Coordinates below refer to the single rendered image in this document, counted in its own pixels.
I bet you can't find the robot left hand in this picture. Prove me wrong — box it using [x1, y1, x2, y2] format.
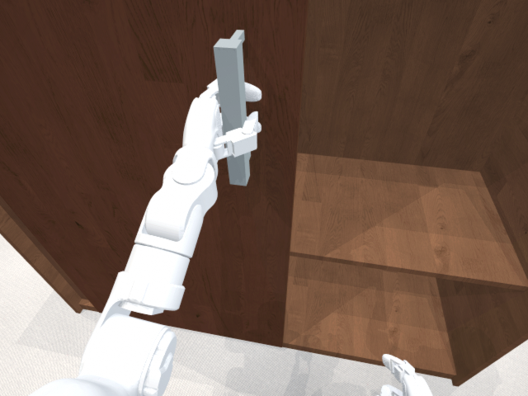
[182, 79, 262, 162]

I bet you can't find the left robot forearm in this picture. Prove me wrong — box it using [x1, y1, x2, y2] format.
[79, 145, 218, 374]

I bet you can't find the handle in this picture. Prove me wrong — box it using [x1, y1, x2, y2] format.
[214, 30, 251, 186]

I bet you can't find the left robot upper arm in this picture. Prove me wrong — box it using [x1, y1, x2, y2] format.
[28, 313, 177, 396]

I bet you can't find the robot right hand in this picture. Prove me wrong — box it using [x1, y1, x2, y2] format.
[377, 354, 433, 396]

